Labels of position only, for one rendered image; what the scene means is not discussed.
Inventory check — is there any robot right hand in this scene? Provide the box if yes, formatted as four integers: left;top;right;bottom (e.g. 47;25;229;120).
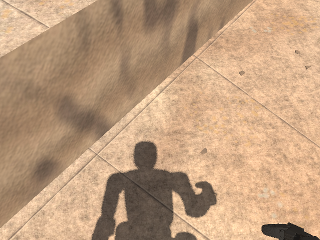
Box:
261;222;320;240

